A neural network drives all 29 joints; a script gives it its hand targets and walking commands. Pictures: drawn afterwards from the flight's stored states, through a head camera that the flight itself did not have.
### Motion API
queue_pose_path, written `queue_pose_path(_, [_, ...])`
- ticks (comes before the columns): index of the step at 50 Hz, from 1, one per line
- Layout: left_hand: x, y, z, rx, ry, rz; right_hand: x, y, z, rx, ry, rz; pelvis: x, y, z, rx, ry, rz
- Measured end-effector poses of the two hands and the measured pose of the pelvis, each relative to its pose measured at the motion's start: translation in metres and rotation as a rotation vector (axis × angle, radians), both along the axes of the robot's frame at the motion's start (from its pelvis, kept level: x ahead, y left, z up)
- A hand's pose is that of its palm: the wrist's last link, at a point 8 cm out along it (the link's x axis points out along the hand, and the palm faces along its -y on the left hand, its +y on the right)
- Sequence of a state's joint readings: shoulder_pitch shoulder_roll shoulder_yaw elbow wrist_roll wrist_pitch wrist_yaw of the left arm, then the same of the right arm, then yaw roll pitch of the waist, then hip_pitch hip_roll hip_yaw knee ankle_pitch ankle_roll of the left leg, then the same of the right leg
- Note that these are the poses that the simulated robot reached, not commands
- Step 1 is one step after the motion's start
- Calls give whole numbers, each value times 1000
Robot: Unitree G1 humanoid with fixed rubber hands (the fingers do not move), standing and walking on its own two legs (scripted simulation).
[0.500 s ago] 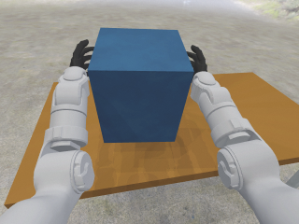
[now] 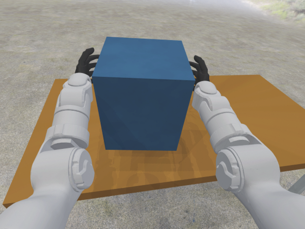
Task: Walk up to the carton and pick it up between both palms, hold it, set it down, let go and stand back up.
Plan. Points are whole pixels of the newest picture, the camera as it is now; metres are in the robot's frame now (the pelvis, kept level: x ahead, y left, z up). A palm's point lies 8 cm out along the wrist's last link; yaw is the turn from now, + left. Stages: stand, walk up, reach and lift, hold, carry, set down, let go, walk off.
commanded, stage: set down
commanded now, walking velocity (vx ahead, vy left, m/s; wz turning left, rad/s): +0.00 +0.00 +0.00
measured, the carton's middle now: (142, 96) +0.44 +0.02 +0.18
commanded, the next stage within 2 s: none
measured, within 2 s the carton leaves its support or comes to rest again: neither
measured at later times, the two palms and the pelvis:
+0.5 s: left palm (86, 84) +0.44 +0.17 +0.21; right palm (197, 93) +0.42 -0.13 +0.20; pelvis +0.01 +0.00 +0.00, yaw +0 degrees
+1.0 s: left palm (86, 91) +0.45 +0.17 +0.18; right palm (191, 101) +0.42 -0.13 +0.17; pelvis +0.01 +0.00 +0.00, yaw -1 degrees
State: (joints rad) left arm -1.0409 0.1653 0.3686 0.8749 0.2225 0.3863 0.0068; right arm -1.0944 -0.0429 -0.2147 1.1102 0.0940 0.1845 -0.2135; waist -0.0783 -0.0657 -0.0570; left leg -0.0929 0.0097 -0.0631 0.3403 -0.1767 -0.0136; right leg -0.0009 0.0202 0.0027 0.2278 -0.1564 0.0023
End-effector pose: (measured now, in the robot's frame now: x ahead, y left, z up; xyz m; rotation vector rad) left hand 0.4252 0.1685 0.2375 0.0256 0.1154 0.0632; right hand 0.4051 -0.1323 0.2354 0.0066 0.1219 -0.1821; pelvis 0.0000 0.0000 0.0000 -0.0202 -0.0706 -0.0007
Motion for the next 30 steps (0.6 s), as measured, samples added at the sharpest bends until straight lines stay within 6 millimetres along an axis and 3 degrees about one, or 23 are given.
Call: queue_pose_path(30, [16, 0, -32, -1, 41, -4, 13, 1, -38, 13, 40, -8, 11, 2, 0, 3, 24, -8])
